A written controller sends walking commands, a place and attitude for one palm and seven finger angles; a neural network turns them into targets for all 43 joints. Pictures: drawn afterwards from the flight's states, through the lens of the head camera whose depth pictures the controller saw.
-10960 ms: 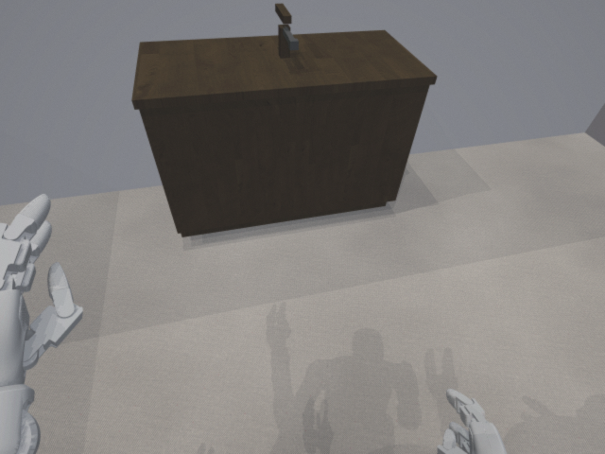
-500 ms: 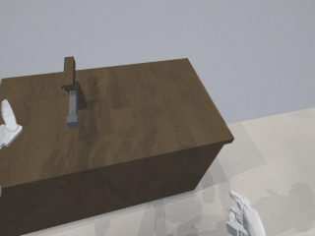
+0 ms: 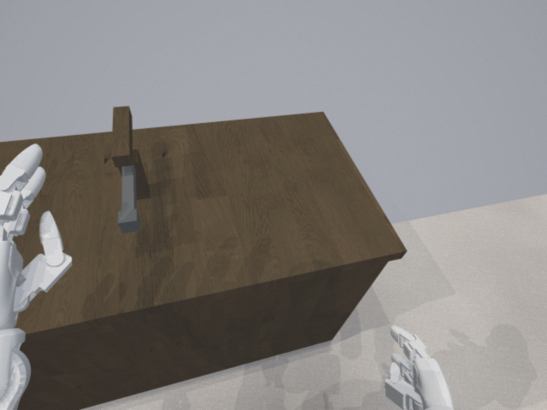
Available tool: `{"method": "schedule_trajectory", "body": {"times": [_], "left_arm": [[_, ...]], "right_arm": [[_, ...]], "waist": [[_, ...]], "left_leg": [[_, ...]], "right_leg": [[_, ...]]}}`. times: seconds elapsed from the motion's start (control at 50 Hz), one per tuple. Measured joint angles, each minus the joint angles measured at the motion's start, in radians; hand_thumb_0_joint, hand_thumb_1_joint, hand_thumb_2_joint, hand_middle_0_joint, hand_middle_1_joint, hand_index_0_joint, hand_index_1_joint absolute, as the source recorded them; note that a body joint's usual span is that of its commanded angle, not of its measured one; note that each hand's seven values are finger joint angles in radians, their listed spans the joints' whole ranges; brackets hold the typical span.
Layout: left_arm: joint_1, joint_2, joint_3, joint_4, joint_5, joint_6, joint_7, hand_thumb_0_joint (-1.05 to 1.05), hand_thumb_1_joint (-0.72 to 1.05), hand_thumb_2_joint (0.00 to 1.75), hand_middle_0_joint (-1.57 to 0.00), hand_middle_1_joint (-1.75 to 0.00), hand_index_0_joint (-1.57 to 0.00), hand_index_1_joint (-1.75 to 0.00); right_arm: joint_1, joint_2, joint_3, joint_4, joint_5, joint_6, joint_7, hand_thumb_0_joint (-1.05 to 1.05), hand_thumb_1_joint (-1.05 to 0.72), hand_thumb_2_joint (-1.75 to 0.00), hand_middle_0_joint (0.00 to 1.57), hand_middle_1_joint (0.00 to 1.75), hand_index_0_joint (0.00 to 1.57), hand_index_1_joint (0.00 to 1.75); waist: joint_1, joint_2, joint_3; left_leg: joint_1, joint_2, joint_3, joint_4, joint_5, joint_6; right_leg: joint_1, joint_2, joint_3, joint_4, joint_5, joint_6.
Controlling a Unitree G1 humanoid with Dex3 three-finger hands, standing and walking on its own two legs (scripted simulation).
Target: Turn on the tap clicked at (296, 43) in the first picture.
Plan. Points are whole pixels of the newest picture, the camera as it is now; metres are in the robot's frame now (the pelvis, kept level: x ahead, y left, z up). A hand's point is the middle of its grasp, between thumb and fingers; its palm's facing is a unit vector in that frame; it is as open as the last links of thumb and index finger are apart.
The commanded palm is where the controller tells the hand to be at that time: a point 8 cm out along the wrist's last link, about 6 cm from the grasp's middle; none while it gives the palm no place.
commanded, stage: come to a stop and stand still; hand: left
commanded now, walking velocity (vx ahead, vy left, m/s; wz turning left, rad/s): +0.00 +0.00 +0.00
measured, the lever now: (129, 221) +0.37 +0.27 +0.02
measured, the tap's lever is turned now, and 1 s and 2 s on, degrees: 0 0 0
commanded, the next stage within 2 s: look again from close up in 0.14 s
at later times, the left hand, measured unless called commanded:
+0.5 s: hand (61, 271) +0.21 +0.25 +0.15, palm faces +0.37 -0.86 -0.35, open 7.4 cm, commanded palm +0.15 +0.28 +0.17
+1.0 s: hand (97, 267) +0.22 +0.22 +0.16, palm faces +0.36 -0.86 -0.36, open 7.4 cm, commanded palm +0.16 +0.25 +0.17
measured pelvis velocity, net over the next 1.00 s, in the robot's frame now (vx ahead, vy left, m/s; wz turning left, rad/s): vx -0.01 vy -0.03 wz -0.01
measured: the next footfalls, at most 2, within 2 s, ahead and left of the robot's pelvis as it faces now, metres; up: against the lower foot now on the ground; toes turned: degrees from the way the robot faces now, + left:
none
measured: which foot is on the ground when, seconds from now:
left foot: down 0.00-1.00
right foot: down 0.00-1.00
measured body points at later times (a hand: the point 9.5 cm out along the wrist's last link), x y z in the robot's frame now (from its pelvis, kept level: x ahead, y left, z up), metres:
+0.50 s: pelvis -0.01 +0.00 +0.00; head +0.02 +0.03 +0.45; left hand +0.19 +0.29 +0.17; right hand +0.17 -0.22 -0.07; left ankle +0.01 +0.07 -0.74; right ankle +0.00 -0.14 -0.74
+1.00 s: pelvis -0.01 -0.03 +0.00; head +0.02 -0.01 +0.45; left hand +0.19 +0.26 +0.18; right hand +0.17 -0.25 -0.07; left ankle +0.01 +0.07 -0.74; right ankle -0.01 -0.14 -0.74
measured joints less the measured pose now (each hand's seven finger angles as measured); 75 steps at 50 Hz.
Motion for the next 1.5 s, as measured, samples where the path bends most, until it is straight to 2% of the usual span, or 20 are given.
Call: {"method": "schedule_trajectory", "body": {"times": [0.16, 0.34, 0.56, 0.68, 0.84, 0.98, 1.1, 1.26, 1.44, 1.48, 1.5], "left_arm": [[0.021, 0.01, 0.004, -0.01, -0.004, 0.026, -0.002, 0.01, 0.89, 0.9, -0.21, -0.3, -0.21, -0.3], [0.025, 0.003, 0.001, -0.007, -0.004, 0.026, 0.003, 0.01, 0.89, 0.9, -0.2, -0.3, -0.21, -0.3], [0.037, 0.002, -0.005, -0.006, 0.001, 0.033, 0.004, 0.01, 0.89, 0.9, -0.21, -0.3, -0.21, -0.3], [0.048, 0.007, 0.001, -0.011, -0.001, 0.031, 0.004, 0.01, 0.89, 0.9, -0.21, -0.3, -0.21, -0.3], [0.019, 0.003, 0.002, 0.002, -0.007, 0.046, 0.002, 0.01, 0.89, 0.9, -0.2, -0.3, -0.21, -0.3], [0.021, 0.002, 0.002, -0.012, -0.011, 0.067, 0.0, 0.01, 0.89, 0.9, -0.2, -0.3, -0.21, -0.3], [0.07, -0.004, -0.013, -0.029, -0.017, 0.074, 0.004, 0.01, 0.89, 0.9, -0.2, -0.3, -0.21, -0.3], [0.086, -0.004, -0.015, -0.011, -0.023, 0.09, 0.015, 0.01, 0.89, 0.9, -0.21, -0.3, -0.21, -0.3], [0.094, 0.004, -0.013, -0.035, -0.026, 0.096, 0.023, 0.01, 0.89, 0.9, -0.21, -0.3, -0.21, -0.3], [-0.018, 0.1, -0.018, -0.011, -0.01, 0.073, 0.001, 0.01, 0.89, 0.9, -0.21, -0.3, -0.21, -0.31], [-0.082, 0.142, 0.009, 0.017, 0.0, 0.046, -0.006, 0.01, 0.89, 0.9, -0.21, -0.3, -0.22, -0.31]], "right_arm": [[-0.003, 0.0, 0.003, -0.016, 0.0, 0.014, -0.009, 0.01, -0.9, -0.9, 0.2, 0.3, 0.2, 0.3], [0.015, -0.008, -0.002, -0.005, 0.002, 0.029, -0.013, 0.01, -0.9, -0.9, 0.2, 0.3, 0.2, 0.3], [0.025, -0.01, -0.005, 0.0, 0.004, 0.032, -0.017, 0.01, -0.9, -0.9, 0.2, 0.3, 0.2, 0.3], [0.027, -0.012, -0.008, 0.005, 0.005, 0.034, -0.017, 0.01, -0.9, -0.9, 0.2, 0.3, 0.2, 0.3], [0.02, 0.0, -0.01, -0.002, 0.007, 0.044, -0.013, 0.01, -0.9, -0.9, 0.2, 0.3, 0.2, 0.3], [0.015, 0.011, -0.007, -0.018, 0.007, 0.055, -0.001, 0.01, -0.9, -0.9, 0.2, 0.3, 0.2, 0.3], [0.018, -0.012, -0.011, -0.008, 0.006, 0.056, -0.009, 0.01, -0.9, -0.9, 0.2, 0.3, 0.2, 0.3], [0.011, -0.058, -0.038, 0.0, 0.014, 0.069, -0.026, 0.01, -0.9, -0.9, 0.2, 0.3, 0.2, 0.3], [-0.007, -0.051, -0.041, -0.012, 0.018, 0.081, -0.03, 0.01, -0.9, -0.9, 0.2, 0.3, 0.2, 0.3], [0.042, -0.06, -0.004, -0.065, 0.049, 0.066, -0.069, 0.01, -0.91, -0.9, 0.19, 0.3, 0.2, 0.3], [0.047, -0.055, 0.007, -0.064, 0.044, 0.05, -0.067, 0.01, -0.91, -0.9, 0.19, 0.3, 0.2, 0.3]], "waist": [[0.002, 0.001, 0.005], [0.004, 0.011, 0.002], [-0.008, 0.019, 0.009], [-0.007, 0.022, 0.006], [0.004, 0.016, 0.004], [-0.006, 0.019, 0.003], [-0.018, 0.044, -0.007], [-0.015, 0.078, -0.004], [-0.015, 0.059, 0.007], [0.01, 0.05, 0.018], [0.019, 0.041, 0.024]], "left_leg": [[0.002, 0.001, 0.0, -0.011, 0.008, 0.002], [0.008, -0.002, 0.0, -0.021, 0.018, 0.004], [0.008, -0.002, -0.003, -0.029, 0.028, 0.003], [0.01, 0.0, -0.004, -0.031, 0.029, -0.001], [0.018, 0.005, 0.001, -0.048, 0.037, -0.014], [0.005, 0.032, -0.007, -0.027, 0.023, -0.037], [0.002, 0.056, -0.02, -0.009, 0.006, -0.055], [0.002, 0.063, -0.029, -0.002, -0.003, -0.062], [0.011, 0.045, -0.021, -0.005, -0.001, -0.051], [-0.012, 0.037, -0.039, 0.019, -0.004, -0.048], [-0.025, 0.034, -0.044, 0.032, -0.006, -0.049]], "right_leg": [[0.008, 0.001, 0.0, -0.022, 0.015, 0.002], [0.014, -0.002, -0.001, -0.034, 0.024, 0.004], [0.013, -0.002, -0.003, -0.037, 0.031, 0.002], [0.014, 0.001, -0.004, -0.038, 0.031, -0.001], [0.002, 0.005, 0.001, -0.016, 0.021, -0.011], [-0.008, 0.032, -0.005, -0.005, 0.013, -0.035], [0.007, 0.057, -0.016, -0.023, 0.012, -0.056], [0.015, 0.064, -0.024, -0.028, 0.007, -0.062], [0.008, 0.046, -0.018, 0.001, -0.008, -0.05], [-0.007, 0.039, -0.038, 0.026, -0.019, -0.045], [-0.022, 0.035, -0.043, 0.047, -0.027, -0.047]]}}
